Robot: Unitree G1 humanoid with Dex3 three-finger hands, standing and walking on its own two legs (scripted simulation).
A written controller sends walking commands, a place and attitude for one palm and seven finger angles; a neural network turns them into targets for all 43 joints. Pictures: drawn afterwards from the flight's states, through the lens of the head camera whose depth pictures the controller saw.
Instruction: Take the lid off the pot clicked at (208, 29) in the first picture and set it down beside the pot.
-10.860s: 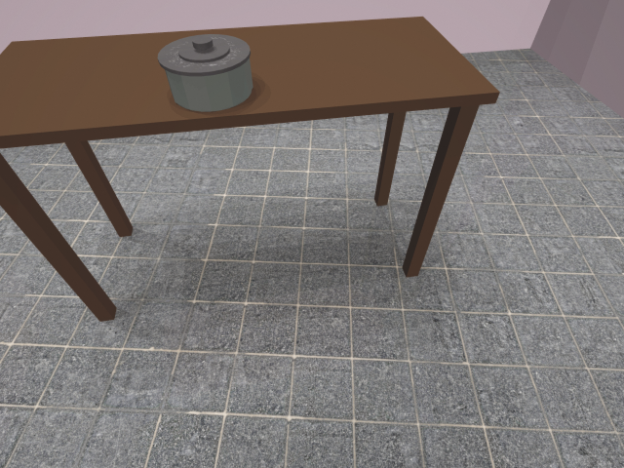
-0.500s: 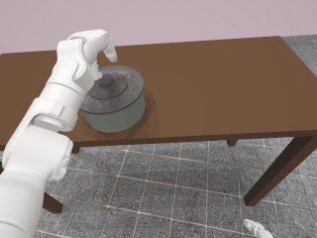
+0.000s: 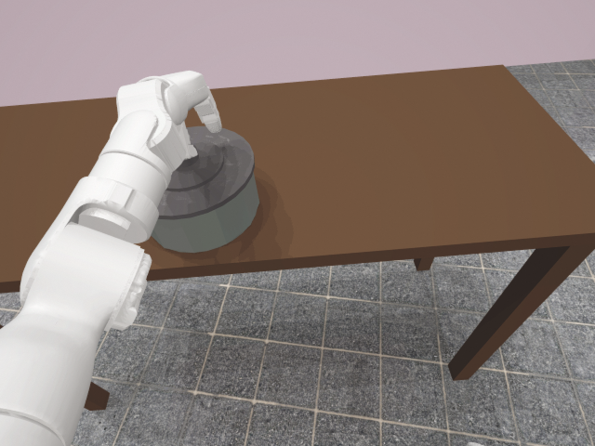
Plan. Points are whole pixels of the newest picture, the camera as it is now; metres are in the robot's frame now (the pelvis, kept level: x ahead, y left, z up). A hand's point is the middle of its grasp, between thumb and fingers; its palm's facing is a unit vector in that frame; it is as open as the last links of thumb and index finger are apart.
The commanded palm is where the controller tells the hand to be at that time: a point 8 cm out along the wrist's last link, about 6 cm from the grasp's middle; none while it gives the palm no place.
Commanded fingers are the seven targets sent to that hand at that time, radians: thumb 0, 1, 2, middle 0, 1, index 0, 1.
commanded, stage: lower the open fingers around the knob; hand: left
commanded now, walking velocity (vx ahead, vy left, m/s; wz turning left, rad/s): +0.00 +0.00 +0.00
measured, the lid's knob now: (183, 155) +0.49 +0.15 +0.14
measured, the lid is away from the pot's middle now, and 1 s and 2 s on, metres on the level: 0.00 0.00 0.00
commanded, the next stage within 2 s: raise the hand to come down again in 1.80 s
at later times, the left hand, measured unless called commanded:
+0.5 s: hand (176, 151) +0.47 +0.15 +0.17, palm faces -0.34 -0.12 -0.93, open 10.0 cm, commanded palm +0.44 +0.17 +0.23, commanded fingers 0.00 -0.39 1.68 -0.87 -0.08 -0.87 -0.08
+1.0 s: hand (167, 151) +0.47 +0.16 +0.17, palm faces -0.33 -0.11 -0.94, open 10.0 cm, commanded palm +0.45 +0.17 +0.22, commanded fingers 0.00 -0.39 1.68 -0.87 -0.08 -0.87 -0.08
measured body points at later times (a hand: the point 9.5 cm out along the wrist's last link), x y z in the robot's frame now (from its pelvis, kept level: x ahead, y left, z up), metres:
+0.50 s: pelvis +0.01 +0.00 +0.00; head +0.02 -0.03 +0.45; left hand +0.48 +0.15 +0.23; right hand +0.12 -0.27 -0.13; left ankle +0.05 +0.12 -0.73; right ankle -0.07 -0.12 -0.73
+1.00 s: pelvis +0.00 +0.00 +0.00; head +0.02 -0.02 +0.45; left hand +0.48 +0.17 +0.23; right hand +0.09 -0.27 -0.13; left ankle +0.05 +0.12 -0.73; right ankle -0.07 -0.12 -0.73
